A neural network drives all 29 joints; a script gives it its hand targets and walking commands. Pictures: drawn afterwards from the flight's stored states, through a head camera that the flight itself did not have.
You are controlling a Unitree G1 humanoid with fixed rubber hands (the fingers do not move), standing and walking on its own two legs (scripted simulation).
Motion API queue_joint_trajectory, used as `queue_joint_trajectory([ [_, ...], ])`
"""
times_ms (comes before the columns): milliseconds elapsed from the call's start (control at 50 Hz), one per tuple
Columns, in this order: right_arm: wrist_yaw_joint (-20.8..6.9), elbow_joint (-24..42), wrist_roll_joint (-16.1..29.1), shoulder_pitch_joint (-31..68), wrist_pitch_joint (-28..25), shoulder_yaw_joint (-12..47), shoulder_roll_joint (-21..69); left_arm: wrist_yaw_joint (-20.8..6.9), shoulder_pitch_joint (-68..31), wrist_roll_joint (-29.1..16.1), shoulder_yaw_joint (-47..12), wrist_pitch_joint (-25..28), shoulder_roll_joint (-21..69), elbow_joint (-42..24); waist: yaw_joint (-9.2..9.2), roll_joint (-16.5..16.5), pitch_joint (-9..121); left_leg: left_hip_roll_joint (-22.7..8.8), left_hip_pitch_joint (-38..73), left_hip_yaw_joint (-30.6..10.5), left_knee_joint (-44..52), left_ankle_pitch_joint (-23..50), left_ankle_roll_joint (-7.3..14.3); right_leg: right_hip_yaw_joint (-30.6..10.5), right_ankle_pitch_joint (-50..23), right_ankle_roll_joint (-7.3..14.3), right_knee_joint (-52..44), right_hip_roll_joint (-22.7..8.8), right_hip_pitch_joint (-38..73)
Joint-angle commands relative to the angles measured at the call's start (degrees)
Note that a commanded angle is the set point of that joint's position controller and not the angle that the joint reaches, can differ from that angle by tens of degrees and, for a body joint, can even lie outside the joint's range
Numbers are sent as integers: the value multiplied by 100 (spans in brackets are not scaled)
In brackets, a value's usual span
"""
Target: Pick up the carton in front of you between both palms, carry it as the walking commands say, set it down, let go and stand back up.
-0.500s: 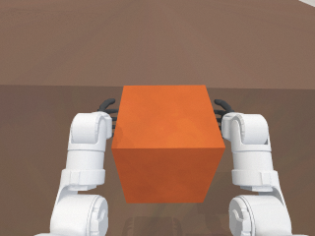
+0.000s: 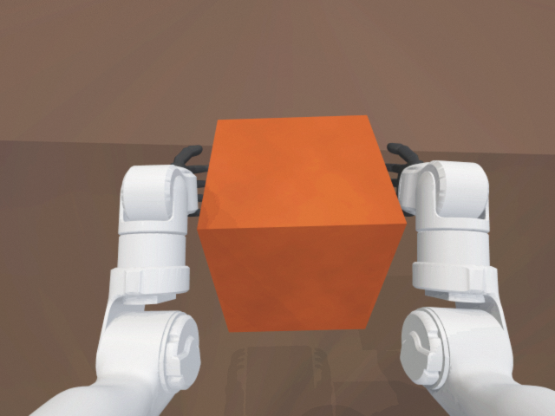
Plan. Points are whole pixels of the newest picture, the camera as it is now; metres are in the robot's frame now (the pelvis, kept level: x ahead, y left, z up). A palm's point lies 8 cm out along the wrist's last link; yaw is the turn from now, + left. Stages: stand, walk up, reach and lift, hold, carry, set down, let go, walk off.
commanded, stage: carry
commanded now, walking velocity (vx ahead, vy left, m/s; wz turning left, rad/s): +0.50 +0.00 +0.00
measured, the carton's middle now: (294, 228) +0.37 +0.00 +0.08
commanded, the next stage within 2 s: none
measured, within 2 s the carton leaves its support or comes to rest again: neither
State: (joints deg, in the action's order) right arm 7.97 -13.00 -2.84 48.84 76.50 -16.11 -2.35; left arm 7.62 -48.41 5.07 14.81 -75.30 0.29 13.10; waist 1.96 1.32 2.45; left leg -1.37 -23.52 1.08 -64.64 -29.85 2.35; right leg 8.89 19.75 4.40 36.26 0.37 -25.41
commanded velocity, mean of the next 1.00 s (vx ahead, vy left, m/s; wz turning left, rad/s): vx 0.50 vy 0.00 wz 0.00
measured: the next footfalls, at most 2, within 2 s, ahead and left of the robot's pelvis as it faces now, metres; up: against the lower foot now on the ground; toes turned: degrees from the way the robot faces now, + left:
left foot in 0.34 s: +0.39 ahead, +0.10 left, +0.03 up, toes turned +5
right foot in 0.78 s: +0.67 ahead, -0.09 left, +0.06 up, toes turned -7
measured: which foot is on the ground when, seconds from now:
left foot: up 0.00-0.32, down 0.34-0.80, up 0.82-1.00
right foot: down 0.00-0.36, up 0.38-0.76, down 0.78-1.00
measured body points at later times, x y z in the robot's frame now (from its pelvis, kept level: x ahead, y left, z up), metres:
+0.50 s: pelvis +0.29 +0.03 +0.03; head +0.35 +0.04 +0.48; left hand +0.70 +0.15 +0.16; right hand +0.66 -0.15 +0.16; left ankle +0.35 +0.10 -0.69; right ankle +0.22 -0.08 -0.58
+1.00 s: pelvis +0.59 -0.02 +0.07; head +0.64 -0.03 +0.52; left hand +0.97 +0.16 +0.21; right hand +1.00 -0.15 +0.21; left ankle +0.58 +0.10 -0.56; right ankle +0.63 -0.09 -0.66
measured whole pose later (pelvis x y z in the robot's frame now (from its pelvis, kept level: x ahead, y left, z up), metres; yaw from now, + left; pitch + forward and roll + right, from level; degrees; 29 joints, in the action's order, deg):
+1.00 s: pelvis +0.59 -0.02 +0.07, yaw +0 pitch +4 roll +1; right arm 7.3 -4.8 -4.7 47.6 77.0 -16.6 -0.3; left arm 7.8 -46.3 1.9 13.9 -75.6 -0.3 4.9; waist 4.9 0.1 -1.4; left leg -1.0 -37.7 1.1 -72.4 -22.0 3.1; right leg 7.8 18.3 5.0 30.4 0.9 -22.2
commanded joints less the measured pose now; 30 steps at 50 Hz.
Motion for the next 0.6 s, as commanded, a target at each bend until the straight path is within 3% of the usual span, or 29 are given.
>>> queue_joint_trajectory([
  [0,-1308,699,2339,4519,-162,3087,6634,-1356,-5058,-2907,-3298,116,6425,-1308,141,-316,2349,-287,-2328,-229,-935,500,154,-2991,-452,811,-1525,-1741,3248],
  [40,-1182,999,2275,4403,-190,3142,6524,-1354,-5232,-3132,-3465,128,6516,-1733,116,-661,2511,-227,-2219,-96,-850,809,112,-2552,-711,759,-1598,-1582,3209],
  [140,-951,1499,1932,4086,-165,3254,5979,-1341,-4895,-3210,-3636,26,6196,-2141,255,-582,2442,-279,-2824,165,211,955,-63,-2050,-1607,961,-1617,-1565,3747],
  [240,-1005,1205,1760,3728,-69,3409,5792,-1414,-4331,-2989,-3639,-68,5929,-1649,290,-945,2158,103,-1718,817,2235,1621,41,-1129,-3246,624,-1428,-1218,3548],
  [280,-1072,1020,1802,3697,-58,3433,5838,-1463,-4192,-2910,-3611,-67,5934,-1347,-7,-1143,2285,550,-424,1283,2869,1491,189,-612,-5014,371,-714,-1115,3222],
  [300,-1111,885,1831,3623,-69,3427,5889,-1481,-4142,-2899,-3585,-63,5959,-1203,-361,-1017,2668,755,927,1502,3402,1808,298,-187,-5489,145,223,-982,2803],
  [320,-1158,793,1880,3580,-89,3416,5935,-1498,-4141,-2833,-3571,-42,5978,-1097,-723,-661,3199,324,2661,995,3402,1737,357,-101,-4262,-75,1313,-877,1807],
  [340,-1207,727,1907,3577,-128,3400,5889,-1516,-4146,-2776,-3524,-42,6067,-1018,-757,736,3939,-1437,4236,-2141,3615,871,1144,-319,-1842,-379,2856,-380,50],
  [360,-1263,725,2006,3695,-182,3442,6100,-1519,-4295,-2712,-3473,-21,5998,-1050,-848,1592,3738,-1830,4685,-4020,4416,1879,1686,-745,949,-431,4085,512,-1443],
  [380,-1322,1016,2192,3967,-194,3506,6234,-1478,-4410,-2665,-3450,18,6098,-1050,-741,1049,3351,-1856,4553,-3513,4093,2614,1699,-1207,901,-220,4898,150,-2041],
  [400,-1376,1261,2455,4245,-222,3658,6495,-1425,-4356,-2581,-3376,41,6067,-1161,-760,422,3060,-1682,4156,-2857,3833,3454,1537,-1171,715,-158,4964,-17,-2218],
  [420,-1409,1587,2652,4582,-269,3777,6612,-1360,-4343,-2460,-3295,70,6071,-1242,-650,58,2871,-1560,3806,-2352,3806,3652,1287,-1158,528,-133,4606,-173,-2229],
  [460,-1441,1982,2957,4916,-281,3933,6843,-1219,-4083,-2291,-3204,98,6002,-1340,-508,190,2918,-1392,3456,-1856,3977,3137,1016,-1089,275,-136,4012,-295,-2012],
  [580,-1478,2241,2996,4686,-220,3968,6475,-982,-3873,-1999,-3380,110,5627,-1706,-602,452,2682,-1349,3448,-1248,4331,3065,1207,-689,26,-268,2670,-396,-2461],
])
